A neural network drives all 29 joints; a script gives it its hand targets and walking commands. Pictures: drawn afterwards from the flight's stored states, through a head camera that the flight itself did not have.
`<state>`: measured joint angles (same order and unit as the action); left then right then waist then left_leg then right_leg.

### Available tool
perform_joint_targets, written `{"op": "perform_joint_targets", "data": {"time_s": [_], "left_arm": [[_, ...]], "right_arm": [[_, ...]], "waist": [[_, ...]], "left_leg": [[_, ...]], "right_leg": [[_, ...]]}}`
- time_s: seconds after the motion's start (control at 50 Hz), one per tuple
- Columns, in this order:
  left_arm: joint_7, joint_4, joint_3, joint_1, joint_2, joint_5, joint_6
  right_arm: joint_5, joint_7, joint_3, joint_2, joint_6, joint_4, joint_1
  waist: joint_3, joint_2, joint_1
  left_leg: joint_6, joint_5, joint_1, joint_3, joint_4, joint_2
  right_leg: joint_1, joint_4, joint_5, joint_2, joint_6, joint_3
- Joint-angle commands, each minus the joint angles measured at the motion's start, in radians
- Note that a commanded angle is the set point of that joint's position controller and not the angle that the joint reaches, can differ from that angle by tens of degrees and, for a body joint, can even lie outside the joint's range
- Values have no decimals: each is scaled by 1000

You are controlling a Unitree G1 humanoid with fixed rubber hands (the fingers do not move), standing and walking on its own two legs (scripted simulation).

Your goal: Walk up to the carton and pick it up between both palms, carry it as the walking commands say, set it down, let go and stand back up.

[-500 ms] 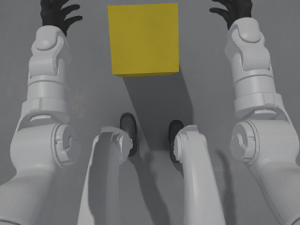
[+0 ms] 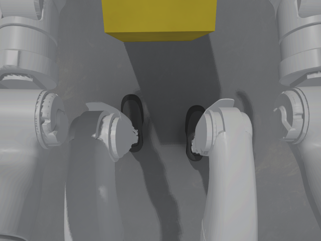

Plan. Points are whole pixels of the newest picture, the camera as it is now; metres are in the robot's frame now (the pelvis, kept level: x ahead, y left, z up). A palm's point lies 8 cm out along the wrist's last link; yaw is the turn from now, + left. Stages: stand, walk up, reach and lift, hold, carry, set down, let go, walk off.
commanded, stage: reach and lift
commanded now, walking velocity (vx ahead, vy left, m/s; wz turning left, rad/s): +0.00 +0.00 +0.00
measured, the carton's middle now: out of the picture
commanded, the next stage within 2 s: none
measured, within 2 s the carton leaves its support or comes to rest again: leaves its support in 1.98 s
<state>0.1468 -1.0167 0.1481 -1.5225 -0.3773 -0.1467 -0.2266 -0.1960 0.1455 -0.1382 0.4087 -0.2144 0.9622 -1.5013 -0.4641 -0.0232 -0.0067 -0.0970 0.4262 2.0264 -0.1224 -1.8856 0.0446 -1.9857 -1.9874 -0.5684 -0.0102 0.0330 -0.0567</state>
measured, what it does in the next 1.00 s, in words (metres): lowers itself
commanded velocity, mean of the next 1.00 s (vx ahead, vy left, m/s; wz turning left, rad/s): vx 0.00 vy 0.00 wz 0.00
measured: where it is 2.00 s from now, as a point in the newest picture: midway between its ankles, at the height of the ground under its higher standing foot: (164, 137)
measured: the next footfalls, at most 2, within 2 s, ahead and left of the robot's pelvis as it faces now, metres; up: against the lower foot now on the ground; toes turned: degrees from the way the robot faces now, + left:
none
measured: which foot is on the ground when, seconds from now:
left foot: down 0.00-1.00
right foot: down 0.00-1.00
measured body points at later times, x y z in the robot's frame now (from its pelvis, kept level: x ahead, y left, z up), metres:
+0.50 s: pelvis +0.00 +0.00 -0.08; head +0.39 +0.00 +0.14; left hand +0.58 +0.19 -0.26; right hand +0.58 -0.19 -0.26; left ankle +0.16 +0.09 -0.41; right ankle +0.11 -0.13 -0.41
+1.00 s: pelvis +0.00 +0.00 -0.08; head +0.39 +0.00 +0.14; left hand +0.58 +0.18 -0.26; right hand +0.58 -0.17 -0.27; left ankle +0.16 +0.09 -0.41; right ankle +0.11 -0.13 -0.41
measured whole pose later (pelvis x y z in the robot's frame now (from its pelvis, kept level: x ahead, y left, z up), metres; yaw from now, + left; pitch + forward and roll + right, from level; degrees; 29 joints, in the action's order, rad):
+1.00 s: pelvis +0.00 +0.00 -0.08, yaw +1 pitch +32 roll +1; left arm 0.12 -1.18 -0.03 -1.59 -0.42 -0.25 -0.11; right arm -0.24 0.15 -0.05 0.36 -0.09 1.13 -1.55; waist -0.52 -0.02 -0.01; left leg -0.10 0.44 2.25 -0.12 -2.14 0.05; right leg -2.19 -2.25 -0.61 -0.01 0.04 -0.06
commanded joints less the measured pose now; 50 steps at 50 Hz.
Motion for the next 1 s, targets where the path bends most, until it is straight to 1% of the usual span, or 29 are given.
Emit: {"op": "perform_joint_targets", "data": {"time_s": [0.0, 0.08, 0.1, 0.14, 0.18, 0.24, 0.26, 0.28, 0.32, 0.34, 0.36, 0.38, 0.42, 0.44, 0.48, 0.5, 0.54, 0.64, 0.66, 0.68, 0.7, 0.76, 0.8, 0.86, 0.88, 0.9, 0.92, 0.94, 0.98], "left_arm": [[-67, -76, 8, -292, -102, -29, 110], [-69, -157, -18, -300, -143, -54, 145], [-66, -150, -26, -298, -141, -55, 142], [-54, -78, -29, -328, -191, -73, 148], [-34, 0, -49, -369, -224, -100, 158], [-7, 95, -98, -468, -271, -151, 160], [1, 145, -117, -483, -272, -188, 167], [5, 125, -115, -458, -257, -210, 170], [-6, -35, -155, -399, -186, -247, 154], [-18, -108, -176, -380, -146, -255, 146], [-29, -121, -189, -379, -125, -259, 142], [-35, -154, -185, -384, -125, -244, 137], [-31, -147, -146, -392, -173, -215, 137], [-25, -130, -124, -388, -211, -194, 142], [-28, -133, -130, -391, -196, -189, 142], [-29, -120, -131, -381, -196, -191, 144], [-32, -103, -145, -385, -180, -191, 147], [-34, -86, -160, -395, -146, -205, 155], [-37, -100, -173, -395, -131, -209, 151], [-34, -110, -166, -385, -131, -206, 152], [-34, -72, -172, -406, -129, -205, 159], [-38, -58, -199, -423, -94, -226, 158], [-39, -75, -198, -420, -77, -220, 155], [-38, -65, -201, -426, -61, -219, 161], [-42, -67, -210, -426, -33, -227, 161], [-44, -89, -205, -417, -40, -221, 160], [-48, -61, -230, -442, -5, -240, 162], [-48, -79, -219, -429, -20, -231, 161], [-43, -47, -223, -461, -8, -227, 166]], "right_arm": [[40, -54, -36, 61, 105, 173, -222], [-7, -51, 12, 55, 146, 148, -275], [-1, -48, 14, 74, 149, 153, -265], [-18, -29, 35, 101, 157, 56, -328], [-54, -13, 58, 120, 162, 18, -353], [-81, 18, 46, 200, 158, -46, -408], [-94, 31, 35, 215, 165, -66, -420], [-109, 37, 45, 208, 178, -90, -414], [-109, 28, 62, 182, 181, -26, -390], [-115, 20, 73, 162, 178, 12, -388], [-103, 13, 73, 148, 174, 22, -378], [-106, 9, 72, 147, 171, 33, -393], [-91, 6, 59, 157, 163, 91, -369], [-93, 6, 51, 149, 159, 114, -346], [-74, 2, 40, 138, 153, 176, -314], [-68, 1, 33, 131, 150, 182, -301], [-57, -2, 13, 136, 151, 195, -290], [-65, -4, 35, 119, 169, 110, -350], [-77, -4, 53, 93, 167, 108, -353], [-71, -1, 49, 101, 168, 118, -352], [-83, -4, 64, 65, 170, 90, -364], [-94, -11, 97, 37, 169, 92, -382], [-102, -15, 109, 16, 166, 104, -381], [-103, -13, 107, 4, 172, 67, -412], [-91, -15, 103, -11, 171, 87, -392], [-91, -12, 96, 6, 171, 101, -401], [-90, -15, 103, -18, 172, 91, -400], [-88, -9, 98, -4, 173, 90, -407], [-75, -5, 91, -5, 180, 73, -412]], "waist": [[1203, -49, -27], [1302, -66, -14], [1320, -61, -22], [1461, -85, -11], [1564, -67, 1], [1742, -30, -46], [1782, -22, -60], [1789, -37, -59], [1599, -39, -90], [1509, -33, -90], [1462, -42, -99], [1418, -31, -86], [1403, -38, -69], [1381, -30, -41], [1363, -36, -64], [1343, -37, -62], [1371, -4, -78], [1415, -24, -80], [1410, -31, -68], [1406, -33, -74], [1419, -43, -62], [1421, -52, -70], [1420, -54, -53], [1406, -40, -54], [1388, -48, -75], [1377, -43, -70], [1390, -39, -90], [1387, -38, -79], [1410, -30, -90]], "left_leg": [[73, -136, -564, 206, -3, -76], [70, -200, -545, 206, -65, -65], [73, -197, -570, 206, -71, -68], [74, -241, -627, 202, -103, -67], [80, -279, -686, 191, -121, -69], [87, -318, -836, 193, -161, -64], [89, -389, -879, 193, -187, -71], [82, -452, -905, 197, -203, -75], [69, -384, -813, 229, -197, -73], [68, -331, -748, 226, -192, -71], [68, -298, -718, 236, -182, -67], [68, -264, -684, 235, -181, -62], [75, -210, -669, 220, -176, -60], [81, -194, -657, 206, -170, -61], [83, -176, -651, 209, -158, -58], [82, -180, -640, 212, -161, -57], [89, -187, -662, 216, -163, -60], [90, -234, -671, 212, -180, -63], [86, -242, -687, 218, -172, -65], [86, -228, -676, 215, -173, -69], [84, -245, -663, 214, -175, -70], [84, -241, -670, 210, -174, -72], [82, -240, -689, 215, -169, -73], [81, -245, -661, 206, -174, -79], [80, -233, -656, 206, -170, -83], [82, -231, -641, 199, -174, -84], [84, -219, -661, 208, -165, -86], [86, -225, -653, 198, -171, -85], [90, -241, -699, 216, -170, -89]], "right_leg": [[139, 120, 96, 25, -32, 72], [162, 65, 161, 21, -13, 73], [165, 56, 158, 22, -12, 79], [259, 27, 201, 20, 1, 85], [299, -2, 233, 23, 4, 90], [370, -39, 261, 23, -12, 97], [398, -62, 310, 20, -11, 110], [388, -72, 349, 20, -2, 118], [281, -84, 275, 12, -10, 123], [236, -70, 226, 5, -14, 116], [211, -66, 202, 3, -11, 116], [191, -67, 175, 3, -12, 110], [205, -64, 150, 0, -13, 107], [191, -58, 136, 3, -11, 103], [176, -55, 126, 3, -12, 109], [161, -60, 125, 0, -12, 105], [155, -64, 136, 2, -22, 102], [195, -68, 177, 8, -15, 108], [186, -64, 181, 10, -11, 113], [189, -64, 171, 12, -10, 115], [205, -65, 193, 14, -12, 111], [222, -61, 192, 15, -12, 112], [223, -67, 193, 15, -9, 114], [224, -63, 197, 24, -11, 110], [224, -51, 191, 27, -13, 111], [233, -51, 189, 25, -13, 112], [236, -55, 185, 23, -16, 116], [238, -49, 188, 27, -14, 113], [224, -56, 201, 28, -15, 119]]}}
